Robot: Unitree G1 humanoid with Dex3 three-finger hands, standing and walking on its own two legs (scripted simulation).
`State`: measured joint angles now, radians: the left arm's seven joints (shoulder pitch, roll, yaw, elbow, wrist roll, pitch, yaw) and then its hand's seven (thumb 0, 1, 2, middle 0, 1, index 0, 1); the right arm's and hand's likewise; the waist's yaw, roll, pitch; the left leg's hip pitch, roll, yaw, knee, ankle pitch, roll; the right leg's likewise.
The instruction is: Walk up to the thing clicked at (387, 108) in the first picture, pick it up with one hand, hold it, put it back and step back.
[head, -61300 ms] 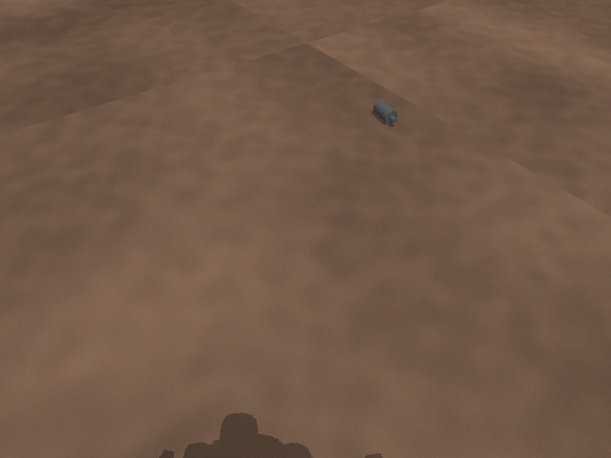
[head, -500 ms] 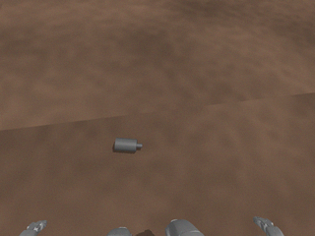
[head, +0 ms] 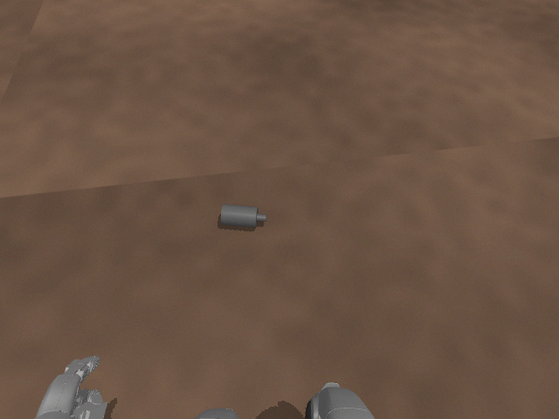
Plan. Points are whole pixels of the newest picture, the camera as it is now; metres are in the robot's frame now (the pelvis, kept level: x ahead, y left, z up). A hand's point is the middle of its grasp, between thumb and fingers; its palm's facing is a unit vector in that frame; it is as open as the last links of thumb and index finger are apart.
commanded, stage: step back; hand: left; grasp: from above
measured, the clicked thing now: (244, 216) +0.87 +0.13 -0.71
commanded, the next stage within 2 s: stand in 1.54 s
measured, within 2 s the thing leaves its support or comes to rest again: neither
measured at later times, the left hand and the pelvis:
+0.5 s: hand out of the picture -0.11 +0.22 -0.13, palm faces -0.05 -0.91 -0.42, open 7.3 cm; pelvis -0.18 -0.05 +0.01, yaw -3 degrees
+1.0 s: hand out of the picture -0.19 +0.22 -0.13, palm faces +0.05 -0.93 -0.37, open 7.4 cm; pelvis -0.23 -0.05 +0.01, yaw +2 degrees
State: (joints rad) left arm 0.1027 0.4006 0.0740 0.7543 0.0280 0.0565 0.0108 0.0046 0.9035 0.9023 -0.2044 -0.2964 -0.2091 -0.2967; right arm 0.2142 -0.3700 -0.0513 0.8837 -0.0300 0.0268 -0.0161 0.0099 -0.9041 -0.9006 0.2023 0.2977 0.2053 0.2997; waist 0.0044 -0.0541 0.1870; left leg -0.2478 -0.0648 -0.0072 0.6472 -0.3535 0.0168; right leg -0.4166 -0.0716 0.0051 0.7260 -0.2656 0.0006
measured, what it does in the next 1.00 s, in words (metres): walks backwards: right foot, then left foot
